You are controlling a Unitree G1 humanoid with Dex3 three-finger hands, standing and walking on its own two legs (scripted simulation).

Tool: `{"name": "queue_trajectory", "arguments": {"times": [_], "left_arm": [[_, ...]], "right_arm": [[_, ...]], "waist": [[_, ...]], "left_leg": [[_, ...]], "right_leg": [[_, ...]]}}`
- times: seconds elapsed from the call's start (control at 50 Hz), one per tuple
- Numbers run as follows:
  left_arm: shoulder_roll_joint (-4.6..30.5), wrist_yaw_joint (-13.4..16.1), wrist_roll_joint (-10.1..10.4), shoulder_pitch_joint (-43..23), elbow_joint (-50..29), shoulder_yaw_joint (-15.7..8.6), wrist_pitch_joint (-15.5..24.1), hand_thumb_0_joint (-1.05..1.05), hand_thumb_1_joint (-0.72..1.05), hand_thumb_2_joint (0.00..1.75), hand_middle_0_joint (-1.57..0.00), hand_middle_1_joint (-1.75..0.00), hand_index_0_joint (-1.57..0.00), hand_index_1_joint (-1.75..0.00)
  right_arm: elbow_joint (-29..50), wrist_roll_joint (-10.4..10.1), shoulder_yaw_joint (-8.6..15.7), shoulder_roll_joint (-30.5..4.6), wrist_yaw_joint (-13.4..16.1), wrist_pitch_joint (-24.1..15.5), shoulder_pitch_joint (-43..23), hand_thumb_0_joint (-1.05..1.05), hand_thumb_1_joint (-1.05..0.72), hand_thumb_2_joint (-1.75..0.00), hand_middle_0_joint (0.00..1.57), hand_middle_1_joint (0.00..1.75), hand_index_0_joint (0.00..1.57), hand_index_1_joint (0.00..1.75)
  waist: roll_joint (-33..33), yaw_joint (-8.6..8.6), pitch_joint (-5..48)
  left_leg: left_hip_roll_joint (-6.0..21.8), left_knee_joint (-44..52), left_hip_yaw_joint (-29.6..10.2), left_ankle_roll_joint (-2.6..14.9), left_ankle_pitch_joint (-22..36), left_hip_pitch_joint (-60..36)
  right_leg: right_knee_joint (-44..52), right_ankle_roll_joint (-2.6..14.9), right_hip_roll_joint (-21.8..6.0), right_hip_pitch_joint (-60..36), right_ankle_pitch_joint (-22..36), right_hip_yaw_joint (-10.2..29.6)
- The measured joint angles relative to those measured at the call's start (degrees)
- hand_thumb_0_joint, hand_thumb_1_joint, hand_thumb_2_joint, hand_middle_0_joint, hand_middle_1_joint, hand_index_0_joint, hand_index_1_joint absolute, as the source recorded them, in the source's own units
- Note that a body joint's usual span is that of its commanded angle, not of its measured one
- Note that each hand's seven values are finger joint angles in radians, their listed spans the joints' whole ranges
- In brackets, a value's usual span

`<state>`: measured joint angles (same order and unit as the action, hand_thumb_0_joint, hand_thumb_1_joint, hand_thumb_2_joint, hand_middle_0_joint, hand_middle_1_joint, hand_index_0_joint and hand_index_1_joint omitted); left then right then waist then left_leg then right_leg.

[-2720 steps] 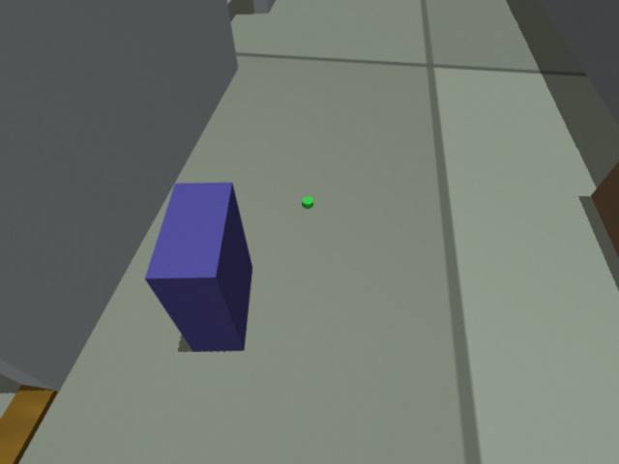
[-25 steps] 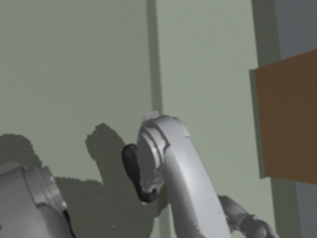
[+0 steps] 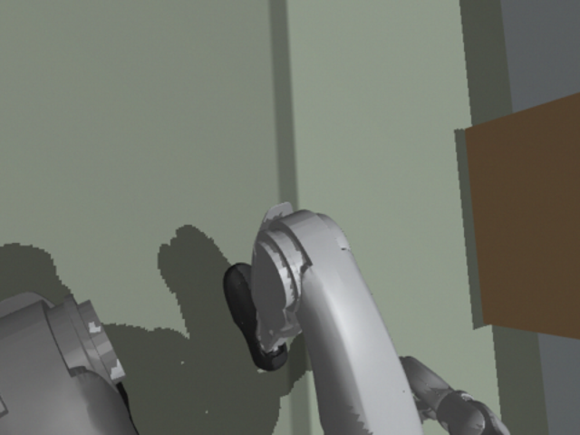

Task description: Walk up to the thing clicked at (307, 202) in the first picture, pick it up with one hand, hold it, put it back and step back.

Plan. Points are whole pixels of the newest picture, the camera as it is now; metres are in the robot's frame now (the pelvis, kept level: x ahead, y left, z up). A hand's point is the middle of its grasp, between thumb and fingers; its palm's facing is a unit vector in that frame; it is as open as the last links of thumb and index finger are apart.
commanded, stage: close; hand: left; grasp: from above
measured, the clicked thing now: out of the picture +0.45 +0.37 -0.29
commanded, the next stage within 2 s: settle in 0.76 s
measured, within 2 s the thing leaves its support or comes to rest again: leaves its support in 1.12 s
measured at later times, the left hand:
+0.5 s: hand out of the picture +0.44 +0.37 -0.25, palm faces -0.44 -0.16 -0.88, open 7.1 cm
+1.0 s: hand out of the picture +0.44 +0.37 -0.25, palm faces -0.44 -0.16 -0.88, open 6.7 cm
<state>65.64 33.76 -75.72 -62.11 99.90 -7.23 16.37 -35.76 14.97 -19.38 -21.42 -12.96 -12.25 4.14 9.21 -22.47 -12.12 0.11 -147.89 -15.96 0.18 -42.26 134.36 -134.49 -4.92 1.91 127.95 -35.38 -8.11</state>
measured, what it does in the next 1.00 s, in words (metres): stands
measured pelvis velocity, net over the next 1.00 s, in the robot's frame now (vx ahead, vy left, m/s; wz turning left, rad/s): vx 0.00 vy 0.00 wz -0.01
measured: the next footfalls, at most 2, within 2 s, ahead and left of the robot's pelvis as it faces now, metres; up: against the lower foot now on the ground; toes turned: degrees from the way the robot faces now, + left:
none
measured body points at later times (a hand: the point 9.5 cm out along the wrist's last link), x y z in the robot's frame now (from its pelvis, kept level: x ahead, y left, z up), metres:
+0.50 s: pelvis +0.00 +0.00 +0.00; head +0.28 +0.15 +0.32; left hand +0.46 +0.37 -0.20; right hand +0.07 -0.25 -0.05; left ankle +0.06 +0.12 -0.27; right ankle +0.13 -0.13 -0.27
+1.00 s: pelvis +0.00 +0.00 +0.00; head +0.29 +0.14 +0.32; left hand +0.46 +0.37 -0.20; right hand +0.06 -0.26 -0.04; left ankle +0.06 +0.12 -0.27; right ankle +0.13 -0.13 -0.27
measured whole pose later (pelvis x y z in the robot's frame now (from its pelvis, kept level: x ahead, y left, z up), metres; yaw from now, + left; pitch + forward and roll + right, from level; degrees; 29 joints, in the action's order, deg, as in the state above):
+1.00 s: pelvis +0.00 +0.00 +0.00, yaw +0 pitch +27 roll -17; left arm 67.5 32.2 -75.4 -63.0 99.2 -7.5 16.3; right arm -34.8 14.9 -20.3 -21.7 -11.9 -11.0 4.8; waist 9.0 -22.9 -12.5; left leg 0.2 -147.3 -16.0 0.4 -42.1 134.7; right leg -133.6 -4.9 1.8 128.1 -35.1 -8.4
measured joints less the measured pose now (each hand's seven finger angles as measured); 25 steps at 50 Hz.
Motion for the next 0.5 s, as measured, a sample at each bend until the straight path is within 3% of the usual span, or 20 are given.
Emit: {"name": "queue_trajectory", "arguments": {"times": [0.5], "left_arm": [[1.1,-0.4,-0.2,-0.4,0.0,0.3,0.6,0.00,0.44,0.29,-0.73,-0.60,-0.80,-0.52]], "right_arm": [[0.4,0.1,-0.8,0.1,0.3,0.6,0.1,0.00,-0.90,-0.90,0.21,0.30,0.20,0.30]], "waist": [[0.0,-0.12,-0.2]], "left_leg": [[0.1,0.1,-0.1,0.15,0.0,0.1]], "right_leg": [[0.3,0.08,0.0,-0.1,0.1,-0.2]]}}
